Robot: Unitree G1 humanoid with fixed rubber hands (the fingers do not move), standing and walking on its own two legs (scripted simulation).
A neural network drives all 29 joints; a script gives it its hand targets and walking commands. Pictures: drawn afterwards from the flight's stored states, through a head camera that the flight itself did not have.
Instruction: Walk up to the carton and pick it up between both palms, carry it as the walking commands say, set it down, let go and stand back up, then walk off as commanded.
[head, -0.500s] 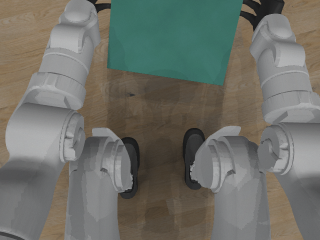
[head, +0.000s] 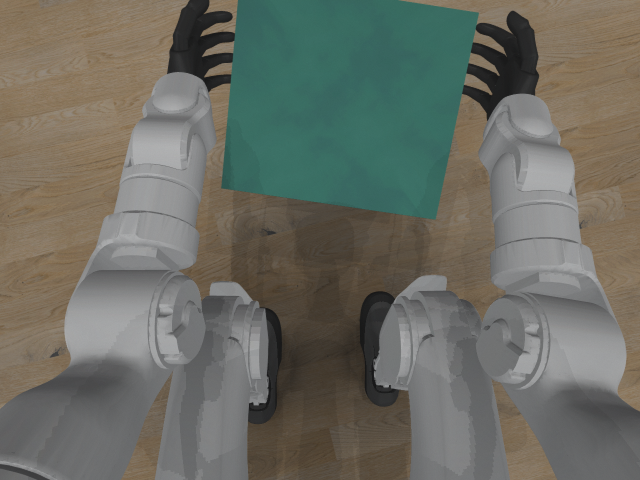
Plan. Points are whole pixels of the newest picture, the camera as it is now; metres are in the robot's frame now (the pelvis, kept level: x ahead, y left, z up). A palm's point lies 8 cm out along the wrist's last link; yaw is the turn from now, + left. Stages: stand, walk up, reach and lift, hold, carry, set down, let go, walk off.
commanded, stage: reach and lift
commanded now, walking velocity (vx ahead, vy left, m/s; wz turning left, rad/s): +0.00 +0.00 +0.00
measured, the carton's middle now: (341, 112) +0.53 -0.03 -0.18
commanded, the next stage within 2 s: none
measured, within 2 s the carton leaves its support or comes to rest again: neither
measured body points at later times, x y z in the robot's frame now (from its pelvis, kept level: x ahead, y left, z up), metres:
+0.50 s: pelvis +0.00 +0.00 +0.05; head +0.29 -0.01 +0.40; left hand +0.53 +0.13 -0.04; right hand +0.50 -0.20 -0.03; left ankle +0.10 +0.11 -0.38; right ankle +0.13 -0.11 -0.38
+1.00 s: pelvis +0.01 +0.00 +0.10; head +0.25 -0.01 +0.48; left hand +0.51 +0.13 +0.04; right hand +0.48 -0.20 +0.04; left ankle +0.10 +0.11 -0.38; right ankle +0.13 -0.11 -0.38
